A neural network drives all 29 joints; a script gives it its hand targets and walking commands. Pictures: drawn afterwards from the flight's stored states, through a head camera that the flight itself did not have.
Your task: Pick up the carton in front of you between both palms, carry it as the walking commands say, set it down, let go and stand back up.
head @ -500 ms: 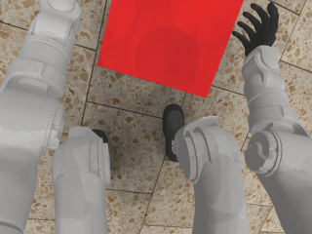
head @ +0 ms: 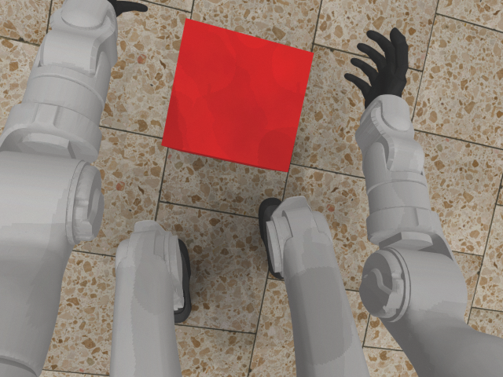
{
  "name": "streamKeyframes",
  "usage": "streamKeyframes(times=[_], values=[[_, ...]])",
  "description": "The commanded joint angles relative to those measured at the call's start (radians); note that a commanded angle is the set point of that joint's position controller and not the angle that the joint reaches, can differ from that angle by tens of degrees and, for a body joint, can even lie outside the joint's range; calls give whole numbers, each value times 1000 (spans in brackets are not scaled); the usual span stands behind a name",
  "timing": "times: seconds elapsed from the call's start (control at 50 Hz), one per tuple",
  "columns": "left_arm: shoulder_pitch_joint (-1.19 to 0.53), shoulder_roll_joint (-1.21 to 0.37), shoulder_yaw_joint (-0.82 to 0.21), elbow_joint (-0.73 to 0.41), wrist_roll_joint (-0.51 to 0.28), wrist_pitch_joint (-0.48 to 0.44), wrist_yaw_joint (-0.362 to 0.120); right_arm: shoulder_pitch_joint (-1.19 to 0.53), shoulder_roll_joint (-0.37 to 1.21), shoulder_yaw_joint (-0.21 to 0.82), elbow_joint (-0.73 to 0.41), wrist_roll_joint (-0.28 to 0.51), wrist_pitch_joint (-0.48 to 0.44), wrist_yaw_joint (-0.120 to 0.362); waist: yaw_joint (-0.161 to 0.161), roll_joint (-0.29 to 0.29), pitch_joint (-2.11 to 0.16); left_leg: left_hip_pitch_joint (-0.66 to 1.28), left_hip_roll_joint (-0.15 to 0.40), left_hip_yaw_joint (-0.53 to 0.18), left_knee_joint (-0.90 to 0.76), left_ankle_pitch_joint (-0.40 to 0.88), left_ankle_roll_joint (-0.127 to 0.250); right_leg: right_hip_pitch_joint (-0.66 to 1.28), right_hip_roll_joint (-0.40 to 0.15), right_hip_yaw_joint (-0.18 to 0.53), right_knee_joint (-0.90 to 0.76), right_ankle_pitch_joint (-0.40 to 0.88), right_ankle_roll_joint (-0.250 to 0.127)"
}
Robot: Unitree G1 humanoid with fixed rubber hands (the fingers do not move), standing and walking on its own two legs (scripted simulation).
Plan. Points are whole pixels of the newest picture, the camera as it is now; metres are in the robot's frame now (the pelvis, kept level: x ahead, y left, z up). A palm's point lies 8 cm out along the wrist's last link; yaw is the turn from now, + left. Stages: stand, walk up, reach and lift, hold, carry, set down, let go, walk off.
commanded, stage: set down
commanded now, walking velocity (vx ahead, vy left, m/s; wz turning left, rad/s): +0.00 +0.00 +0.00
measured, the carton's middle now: (233, 111) +0.48 -0.05 -0.34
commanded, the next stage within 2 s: let go in 0.54 s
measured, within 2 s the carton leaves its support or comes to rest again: neither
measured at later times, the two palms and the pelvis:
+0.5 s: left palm out of the picture +0.59 +0.13 +0.03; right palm (474, 57) +0.46 -0.24 +0.03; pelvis +0.04 +0.00 +0.13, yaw +0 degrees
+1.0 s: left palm out of the picture +0.41 +0.18 +0.15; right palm out of the picture +0.35 -0.25 +0.17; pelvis +0.08 -0.01 +0.26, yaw +3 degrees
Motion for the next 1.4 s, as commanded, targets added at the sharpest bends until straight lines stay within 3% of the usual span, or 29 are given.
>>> streamKeyframes(times=[0.0,0.04,0.14,0.16,0.28,0.34,0.36,0.44,0.5,0.52,0.56,0.58,0.6,0.68,0.84,0.86,0.88,0.9,0.92,0.94,0.96,0.98,1.0,1.08,1.16,1.18,1.28,1.32,1.38], values=[[-269,165,72,-168,66,3,7,-142,-85,6,-194,-2,14,-1,-10,91,-1118,496,-56,111,-332,172,53,787,46,-196,-202,234,51],[-251,72,-1,-247,12,9,-7,-69,-90,-36,-183,-5,18,5,-101,191,-1134,562,-59,115,-353,226,22,773,54,-200,-241,301,33],[-142,61,42,-262,45,16,-14,-12,-99,-35,-211,-4,10,20,-69,164,-1153,690,-58,100,-432,331,20,785,58,-216,-290,378,47],[-181,72,17,-336,34,13,-17,7,-116,-38,-264,12,-4,27,-61,274,-1176,689,-58,95,-451,356,3,744,32,-204,-280,412,25],[-81,49,38,-283,81,33,-26,60,-85,-17,-238,3,9,48,-71,199,-1077,729,-51,78,-595,357,8,852,42,-197,-424,412,26],[-29,65,113,-289,89,24,-25,93,-70,21,-220,6,8,48,17,99,-1095,796,-57,92,-617,414,13,912,41,-181,-486,427,45],[-24,51,104,-362,83,17,-35,123,-114,14,-348,19,3,43,-57,174,-1190,864,-67,94,-595,463,13,997,52,-163,-493,496,22],[34,60,131,-334,75,-4,-48,174,-105,-20,-272,-39,-12,40,-64,103,-1153,837,-75,98,-681,488,17,1175,44,-144,-557,617,16],[60,-1,86,-284,110,1,-56,199,-63,-27,-220,-29,-8,54,-21,256,-1092,965,-69,83,-741,534,-9,1055,46,-138,-617,555,4],[105,-5,155,-269,110,-7,-48,221,-57,-2,-265,-27,-22,62,-42,107,-1075,1001,-65,53,-757,600,13,1040,50,-156,-645,575,29],[158,-39,128,-181,109,-20,-39,270,-29,33,-186,-38,-42,87,-61,122,-1027,1043,-42,35,-810,674,5,1016,51,-170,-669,607,21],[167,-25,133,-271,150,-31,-35,223,-59,23,-224,-47,-54,91,26,216,-1019,1017,-52,37,-790,696,-5,995,21,-102,-688,607,-8],[187,-23,213,-309,165,-42,-16,264,-41,31,-244,-48,-59,110,19,88,-1091,1075,-50,26,-794,778,9,1018,44,-133,-685,651,30],[465,-183,172,-358,147,-59,28,471,-74,45,-265,-139,-77,171,2,104,-1154,1178,-47,18,-930,831,-9,1191,45,-132,-772,689,-10],[762,-270,153,-579,146,-96,113,717,-179,180,-261,-112,-88,274,27,102,-694,1183,-65,73,-1181,388,-5,1478,29,-112,-974,406,-44],[826,-272,144,-591,112,-114,119,763,-138,202,-313,-116,-105,286,11,-22,-710,1224,-51,56,-1202,350,9,1557,29,-109,-986,375,-37],[876,-269,136,-613,103,-137,128,771,-127,258,-290,-90,-111,292,92,39,-709,1242,-55,87,-1221,338,0,1623,25,-104,-992,348,-42],[909,-236,136,-627,112,-150,125,902,-157,248,-286,-92,-120,292,32,21,-684,1294,-37,57,-1240,311,11,1651,26,-82,-1003,326,-32],[956,-192,204,-629,171,-154,135,863,-198,197,-344,-76,-134,289,125,94,-635,1289,-50,88,-1251,314,-2,1633,9,-55,-1046,336,-34],[953,-232,133,-670,119,-164,121,960,-180,263,-345,-95,-137,303,13,-42,-624,1332,-30,61,-1270,322,15,1690,19,-54,-1049,345,-24],[1003,-213,178,-687,150,-168,116,984,-190,270,-348,-70,-138,304,83,-5,-596,1354,-47,79,-1289,274,14,1740,6,-38,-1095,297,-21],[1053,-211,145,-626,134,-171,113,1036,-192,294,-330,-57,-146,306,15,-9,-505,1409,-29,70,-1311,268,15,1734,6,-42,-1105,281,-20],[1096,-168,161,-672,144,-165,112,1034,-229,289,-332,-50,-148,308,102,29,-435,1387,-39,67,-1334,243,19,1735,-11,-48,-1130,223,-27],[1234,-189,136,-641,104,-189,71,1131,-216,312,-417,-71,-150,287,50,-145,-406,1465,-34,88,-1376,317,32,1917,8,-7,-1210,334,-13],[1359,-158,135,-649,111,-200,55,1214,-228,344,-426,-50,-150,272,124,-18,-326,1563,-49,101,-1409,452,16,2023,-5,-5,-1240,481,-7],[1418,-212,111,-603,72,-210,43,1245,-228,330,-413,-96,-138,254,71,-131,-279,1581,-35,85,-1427,456,30,2054,13,-8,-1233,567,-11],[1506,-139,128,-694,81,-211,22,1289,-251,322,-455,-83,-152,249,166,-104,-373,1685,-37,76,-1472,721,8,2216,3,14,-1259,864,-13],[1574,-177,95,-673,85,-193,14,1301,-235,334,-418,-52,-139,251,183,43,-266,1791,-22,75,-1500,838,-14,2115,40,-28,-1300,769,-1],[1608,-184,72,-685,79,-172,-10,1288,-226,331,-369,-61,-110,264,217,2,-187,1830,-10,69,-1540,780,-9,2137,47,-32,-1340,650,-12]])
